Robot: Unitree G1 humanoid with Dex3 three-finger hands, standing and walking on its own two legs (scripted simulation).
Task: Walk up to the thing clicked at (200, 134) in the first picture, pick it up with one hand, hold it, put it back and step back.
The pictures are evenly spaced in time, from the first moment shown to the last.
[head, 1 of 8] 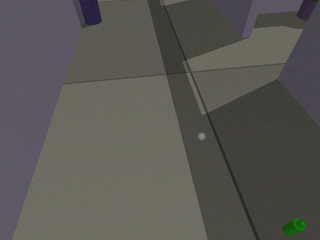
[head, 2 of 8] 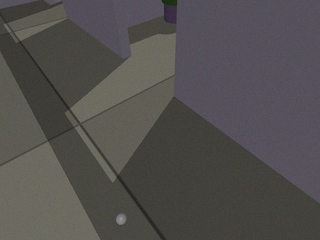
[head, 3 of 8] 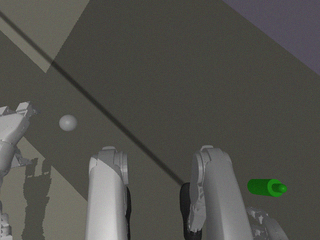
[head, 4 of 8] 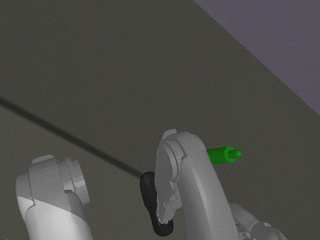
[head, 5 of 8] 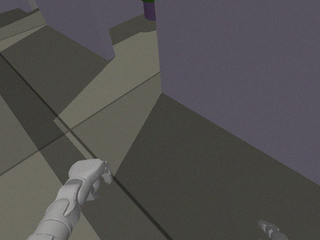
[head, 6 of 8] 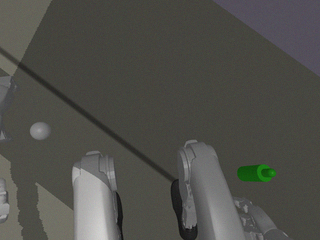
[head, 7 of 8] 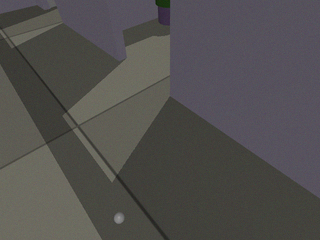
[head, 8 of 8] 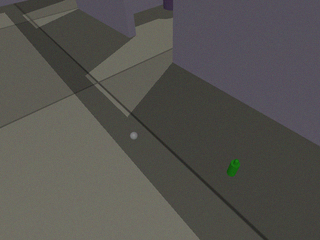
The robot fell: no
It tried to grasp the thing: yes
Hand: left
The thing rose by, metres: 0.69
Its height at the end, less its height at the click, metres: +0.00
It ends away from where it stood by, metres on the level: 0.01
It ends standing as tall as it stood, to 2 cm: yes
